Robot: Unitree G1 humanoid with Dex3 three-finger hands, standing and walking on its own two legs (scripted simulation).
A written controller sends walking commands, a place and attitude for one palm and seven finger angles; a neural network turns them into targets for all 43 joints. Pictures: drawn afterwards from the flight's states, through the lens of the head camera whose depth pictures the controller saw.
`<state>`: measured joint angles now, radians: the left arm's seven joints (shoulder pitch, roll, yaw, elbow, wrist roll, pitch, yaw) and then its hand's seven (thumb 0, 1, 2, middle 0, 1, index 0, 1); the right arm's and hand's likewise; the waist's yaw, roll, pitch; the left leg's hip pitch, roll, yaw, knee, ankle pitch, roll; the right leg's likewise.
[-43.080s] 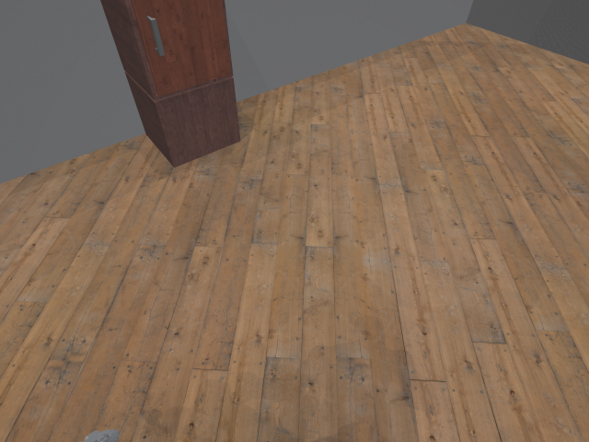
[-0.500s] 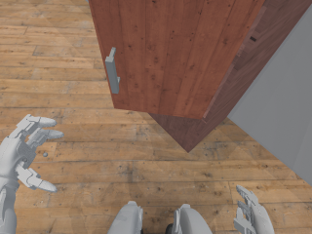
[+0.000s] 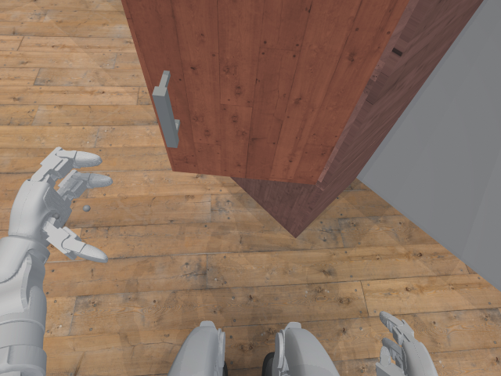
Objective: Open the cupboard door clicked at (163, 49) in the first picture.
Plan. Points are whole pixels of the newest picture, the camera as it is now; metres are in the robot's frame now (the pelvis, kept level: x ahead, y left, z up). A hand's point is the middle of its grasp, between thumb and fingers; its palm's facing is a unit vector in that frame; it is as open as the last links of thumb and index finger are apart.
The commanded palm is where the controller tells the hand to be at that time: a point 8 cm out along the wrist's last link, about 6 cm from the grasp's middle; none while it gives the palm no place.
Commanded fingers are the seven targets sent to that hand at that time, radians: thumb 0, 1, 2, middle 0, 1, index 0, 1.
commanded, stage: move the hooked fingers beside the handle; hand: left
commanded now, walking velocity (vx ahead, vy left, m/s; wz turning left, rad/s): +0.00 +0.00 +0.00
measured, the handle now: (169, 111) +0.55 +0.17 +0.02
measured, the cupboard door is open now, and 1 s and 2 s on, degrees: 42 42 42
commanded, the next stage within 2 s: slide the fingers in behind the handle in 1.96 s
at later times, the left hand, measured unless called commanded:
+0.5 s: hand (102, 171) +0.41 +0.25 +0.03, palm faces -0.05 -1.00 -0.01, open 14.0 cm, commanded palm +0.40 +0.30 +0.03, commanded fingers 0.00 -0.50 0.30 -0.30 -1.20 -0.30 -1.20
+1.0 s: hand (127, 135) +0.49 +0.23 +0.03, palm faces -0.04 -1.00 -0.03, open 14.0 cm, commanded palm +0.48 +0.27 +0.03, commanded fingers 0.00 -0.50 0.30 -0.30 -1.20 -0.30 -1.20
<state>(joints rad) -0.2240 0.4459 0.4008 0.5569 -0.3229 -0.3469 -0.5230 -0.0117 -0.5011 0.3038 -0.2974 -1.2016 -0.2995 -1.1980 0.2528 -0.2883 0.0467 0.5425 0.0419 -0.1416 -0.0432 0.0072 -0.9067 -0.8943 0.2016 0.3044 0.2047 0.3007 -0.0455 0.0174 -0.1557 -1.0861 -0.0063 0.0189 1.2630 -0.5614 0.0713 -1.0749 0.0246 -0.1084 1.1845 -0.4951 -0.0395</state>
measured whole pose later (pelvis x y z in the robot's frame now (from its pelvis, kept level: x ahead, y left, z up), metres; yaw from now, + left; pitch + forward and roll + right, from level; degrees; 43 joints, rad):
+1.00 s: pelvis +0.00 +0.00 -0.01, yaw -1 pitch +27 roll -4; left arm -0.80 0.59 0.45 1.11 -0.15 -0.43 -0.44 -0.01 -0.50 0.30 -0.30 -1.20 -0.30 -1.20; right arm 0.32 -0.30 0.06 0.61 0.01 0.04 -0.02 0.00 -0.91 -0.89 0.20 0.30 0.20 0.30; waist -0.15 0.03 -0.14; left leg -1.22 0.01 0.02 1.32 -0.57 0.07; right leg -1.21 0.04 -0.11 1.23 -0.50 -0.04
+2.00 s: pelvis +0.01 +0.01 -0.01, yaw -2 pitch +29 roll -6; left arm -0.84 0.60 0.44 1.11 -0.13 -0.43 -0.40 -0.01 -0.50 0.30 -0.30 -1.20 -0.30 -1.20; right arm 0.32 -0.28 0.07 0.60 0.00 0.09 0.00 0.00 -0.91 -0.89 0.20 0.30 0.20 0.30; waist -0.17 0.04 -0.13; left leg -1.24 0.01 0.00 1.32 -0.58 0.09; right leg -1.21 0.04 -0.12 1.20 -0.49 -0.02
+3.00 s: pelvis +0.00 +0.00 -0.01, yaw -1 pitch +27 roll -4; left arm -0.82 0.45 0.35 1.10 -0.12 -0.49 -0.27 -0.01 -0.50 0.30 -0.30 -1.20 -0.30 -1.20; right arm 0.32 -0.27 0.05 0.61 0.00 0.08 0.02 0.00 -0.91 -0.89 0.20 0.30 0.20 0.30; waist -0.16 0.04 -0.15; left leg -1.21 0.01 0.01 1.31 -0.58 0.06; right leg -1.20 0.04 -0.11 1.22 -0.50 -0.05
